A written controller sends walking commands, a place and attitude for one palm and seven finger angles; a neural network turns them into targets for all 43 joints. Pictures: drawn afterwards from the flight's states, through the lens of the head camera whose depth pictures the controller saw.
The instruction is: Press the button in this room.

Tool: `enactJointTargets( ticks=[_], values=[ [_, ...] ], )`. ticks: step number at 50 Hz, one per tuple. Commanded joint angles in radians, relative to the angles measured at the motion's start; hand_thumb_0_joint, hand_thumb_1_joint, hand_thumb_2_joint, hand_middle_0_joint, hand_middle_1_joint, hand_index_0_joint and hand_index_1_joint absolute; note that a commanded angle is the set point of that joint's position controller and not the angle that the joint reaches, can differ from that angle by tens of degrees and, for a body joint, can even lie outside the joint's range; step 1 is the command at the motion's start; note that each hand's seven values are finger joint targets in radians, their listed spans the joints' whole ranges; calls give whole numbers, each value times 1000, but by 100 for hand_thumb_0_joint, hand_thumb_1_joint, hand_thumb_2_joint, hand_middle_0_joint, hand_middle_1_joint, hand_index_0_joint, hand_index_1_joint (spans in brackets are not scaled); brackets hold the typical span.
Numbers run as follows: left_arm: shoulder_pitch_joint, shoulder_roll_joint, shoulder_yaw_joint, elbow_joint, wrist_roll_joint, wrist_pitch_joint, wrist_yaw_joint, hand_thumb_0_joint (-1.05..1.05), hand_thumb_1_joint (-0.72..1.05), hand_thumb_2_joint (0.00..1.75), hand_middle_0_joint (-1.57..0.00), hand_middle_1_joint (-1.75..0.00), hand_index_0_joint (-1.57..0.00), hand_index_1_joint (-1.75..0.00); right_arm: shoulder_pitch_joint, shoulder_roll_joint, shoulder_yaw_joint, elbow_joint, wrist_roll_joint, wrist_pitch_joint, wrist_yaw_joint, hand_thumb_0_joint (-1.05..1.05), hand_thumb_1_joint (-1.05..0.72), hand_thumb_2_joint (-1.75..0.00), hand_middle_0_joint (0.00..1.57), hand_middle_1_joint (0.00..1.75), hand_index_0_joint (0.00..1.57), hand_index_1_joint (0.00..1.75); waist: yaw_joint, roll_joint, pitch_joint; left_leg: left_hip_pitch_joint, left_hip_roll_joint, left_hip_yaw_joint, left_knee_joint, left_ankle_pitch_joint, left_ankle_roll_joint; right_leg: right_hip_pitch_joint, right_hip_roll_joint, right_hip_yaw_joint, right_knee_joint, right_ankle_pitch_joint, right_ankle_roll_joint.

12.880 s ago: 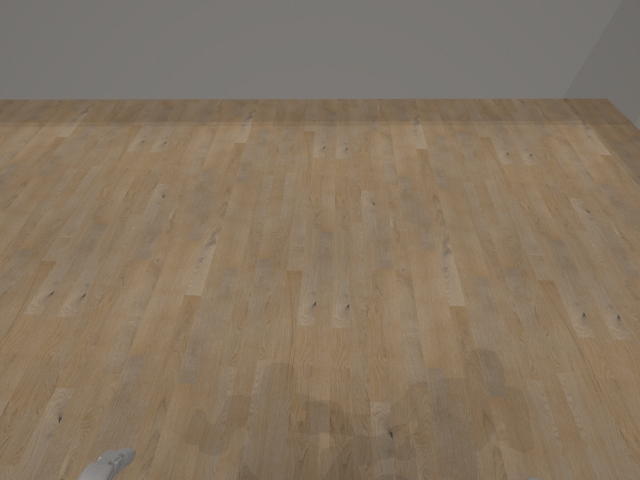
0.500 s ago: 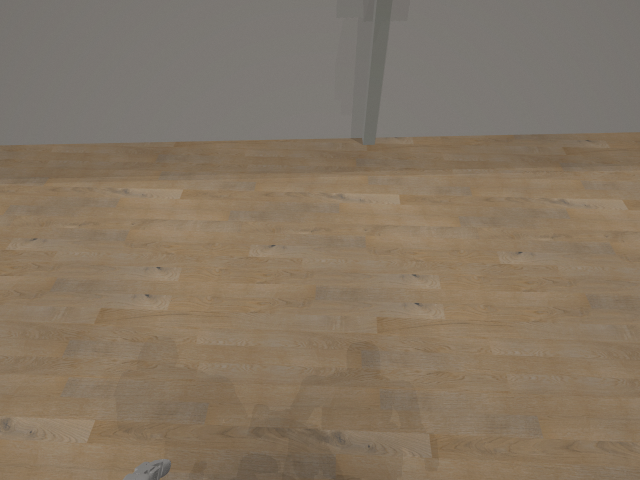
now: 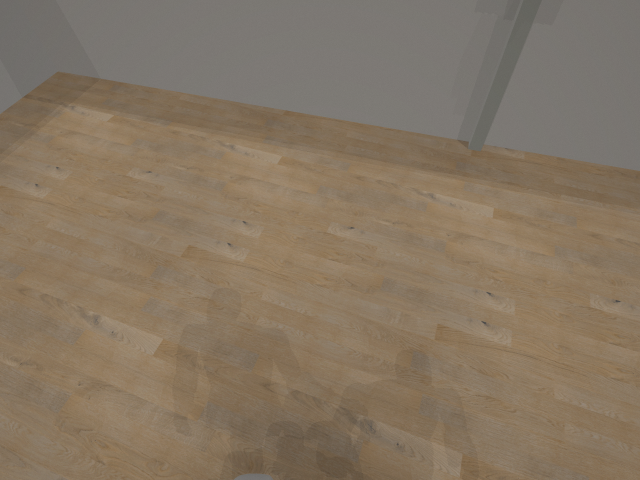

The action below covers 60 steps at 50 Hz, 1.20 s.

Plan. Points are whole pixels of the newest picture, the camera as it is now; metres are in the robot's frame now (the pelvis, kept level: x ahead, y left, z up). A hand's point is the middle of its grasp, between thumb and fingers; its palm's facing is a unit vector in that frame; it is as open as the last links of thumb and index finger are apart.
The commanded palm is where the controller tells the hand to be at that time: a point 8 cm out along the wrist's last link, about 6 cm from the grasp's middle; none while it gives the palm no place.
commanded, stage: turn or walk to find it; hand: left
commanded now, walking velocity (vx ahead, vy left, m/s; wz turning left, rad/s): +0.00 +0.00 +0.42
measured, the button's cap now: out of the picture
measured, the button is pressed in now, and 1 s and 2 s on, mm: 0 0 0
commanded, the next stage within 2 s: stand and wait in 0.24 s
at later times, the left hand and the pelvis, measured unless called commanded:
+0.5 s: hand out of the picture +0.05 +0.22 -0.16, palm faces +0.15 -0.95 -0.26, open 7.4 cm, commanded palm none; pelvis -0.01 +0.01 +0.00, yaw +7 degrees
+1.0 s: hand out of the picture -0.08 +0.21 -0.18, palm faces +0.36 -0.91 -0.22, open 7.4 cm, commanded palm none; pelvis -0.05 +0.01 -0.01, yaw +19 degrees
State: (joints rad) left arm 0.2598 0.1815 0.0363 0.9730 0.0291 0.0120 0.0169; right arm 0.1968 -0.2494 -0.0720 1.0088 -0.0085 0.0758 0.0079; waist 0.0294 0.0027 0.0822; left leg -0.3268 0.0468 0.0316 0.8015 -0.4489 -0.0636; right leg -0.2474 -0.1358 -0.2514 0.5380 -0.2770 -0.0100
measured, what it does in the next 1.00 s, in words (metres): steps on the spot, turning left: left foot, then right foot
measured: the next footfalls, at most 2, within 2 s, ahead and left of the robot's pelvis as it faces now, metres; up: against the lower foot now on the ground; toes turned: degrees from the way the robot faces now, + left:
left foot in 0.06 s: +0.01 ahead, +0.14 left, +0.00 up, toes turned +6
right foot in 0.52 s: +0.05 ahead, -0.09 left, +0.00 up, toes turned +3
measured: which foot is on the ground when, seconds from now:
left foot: up 0.00-0.04, down 0.06-0.54, up 0.56-0.98, down 1.00-1.00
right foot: down 0.00-0.06, up 0.08-0.50, down 0.52-1.00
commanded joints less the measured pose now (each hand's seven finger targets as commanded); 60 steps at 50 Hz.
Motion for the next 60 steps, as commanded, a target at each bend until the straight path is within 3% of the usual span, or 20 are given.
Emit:
enactJointTargets(
  ticks=[1,2,3,4,5,10,20,24,25,26,27,30,36,44,48,49,50,51,56,60],
  values=[
    [23,227,61,-31,-6,-10,11,0,90,90,-20,-30,-20,-30,21,-43,3,-71,3,-53,-2,0,-90,-90,20,30,20,30,-20,-186,-158,89,-23,56,-322,169,21,146,-204,152,-21,428,-68],
    [23,208,58,-39,-15,-3,10,0,90,90,-20,-30,-20,-30,56,-80,-5,-63,1,-62,0,0,-90,-90,20,30,20,30,-45,-87,-176,222,13,12,-429,302,36,39,-170,106,78,324,-16],
    [31,150,48,-66,-22,4,6,0,90,90,-20,-30,-20,-30,81,-171,-26,-66,-8,-72,-4,0,-90,-90,20,30,20,30,-61,184,-192,359,228,-272,-479,527,122,-196,-50,54,264,-3,58],
    [-38,111,26,-96,-16,13,5,0,90,90,-20,-30,-20,-30,119,-233,-39,-57,-7,-63,-13,0,-90,-90,20,30,20,30,-89,291,-147,325,359,-385,-486,780,221,-311,15,107,409,-362,86],
    [-70,131,30,-98,-13,22,6,0,90,90,-20,-30,-20,-30,112,-220,-35,-50,-11,-57,-17,0,-90,-90,20,30,20,30,-88,189,-118,265,369,-327,-476,740,259,-290,0,168,495,-336,74],
    [-55,135,38,-48,-13,21,-7,0,90,90,-20,-30,-20,-30,-12,-143,-10,-79,-9,-72,-30,0,-90,-90,20,30,20,30,-34,151,-76,226,187,-197,-458,728,202,-297,24,211,568,-136,92],
    [-100,89,9,-62,-18,11,3,0,90,90,-20,-30,-20,-30,41,-114,-13,-57,-16,-74,-32,0,-90,-90,20,30,20,30,-57,153,-115,245,189,-249,-433,738,230,-156,68,208,236,-177,85],
    [24,94,6,0,-18,-12,7,0,90,90,-20,-30,-20,-30,14,-91,-7,-38,-7,-77,-32,0,-90,-90,20,30,20,30,0,111,-147,164,127,-210,-350,602,161,79,78,184,-118,95,70],
    [42,129,8,13,-13,-24,12,0,90,90,-20,-30,-20,-30,34,-51,0,-29,2,-80,-28,0,-90,-90,20,30,20,30,0,20,-159,82,74,-164,-293,460,109,187,13,256,-182,192,53],
    [37,189,15,16,-7,-35,18,0,90,90,-20,-30,-20,-30,57,6,13,-32,10,-80,-23,0,-90,-90,20,30,20,30,-15,-169,-161,-37,-8,-88,-220,204,60,251,-148,434,-200,307,-6],
    [21,219,17,9,-8,-34,15,0,90,90,-20,-30,-20,-30,31,7,16,-46,6,-70,-26,0,-90,-90,20,30,20,30,-7,-236,-86,-57,-50,-61,-147,-48,44,139,-251,496,-244,330,-98],
    [-49,178,25,-12,-12,-22,15,0,90,90,-20,-30,-20,-30,27,-38,-4,-15,-8,-34,-23,0,-90,-90,20,30,20,30,-14,-213,31,-70,-27,-93,121,-41,52,-42,-209,464,-317,75,-155],
    [-37,151,36,-20,-10,-27,21,0,90,90,-20,-30,-20,-30,67,-18,-11,14,-4,-25,-10,0,-90,-90,20,30,20,30,-23,-137,-35,-121,-8,-58,260,29,17,63,-178,289,-256,230,-119],
    [23,205,58,-4,2,-17,19,0,90,90,-20,-30,-20,-30,-5,1,3,-25,2,-41,-6,0,-90,-90,20,30,20,30,24,-189,-104,-62,-7,18,-24,-33,11,158,-221,267,-173,361,-148],
    [-27,208,59,-12,-9,-4,17,0,90,90,-20,-30,-20,-30,89,-11,4,-8,1,-53,-8,0,-90,-90,20,30,20,30,-39,-146,-136,143,-16,50,-305,184,24,49,-191,183,-60,255,-67],
    [-28,179,54,-19,-18,4,15,0,90,90,-20,-30,-20,-30,114,-49,-2,-5,-1,-62,-7,0,-90,-90,20,30,20,30,-59,-26,-138,235,36,-24,-414,258,44,-52,-146,135,49,139,-17],
    [-19,117,43,-47,-24,11,8,0,90,90,-20,-30,-20,-30,121,-138,-22,-18,-12,-68,-10,0,-90,-90,20,30,20,30,-64,258,-116,280,251,-338,-502,380,135,-258,-11,70,247,-135,59],
    [-81,104,28,-71,-15,20,7,0,90,90,-20,-30,-20,-30,132,-186,-31,-24,-10,-60,-15,0,-90,-90,20,30,20,30,-83,285,-77,192,349,-398,-557,458,207,-276,23,131,393,-314,68],
    [-63,125,41,-27,-9,25,-8,0,90,90,-20,-30,-20,-30,-3,-116,-5,-55,-11,-72,-33,0,-90,-90,20,30,20,30,-28,159,-43,156,201,-236,-519,483,200,-297,26,221,555,-123,74],
    [-81,124,38,-35,-12,21,-2,0,90,90,-20,-30,-20,-30,48,-124,-12,-52,-8,-76,-33,0,-90,-90,20,30,20,30,-47,118,-91,237,183,-239,-489,615,206,-297,39,231,539,-108,93]
  ],
)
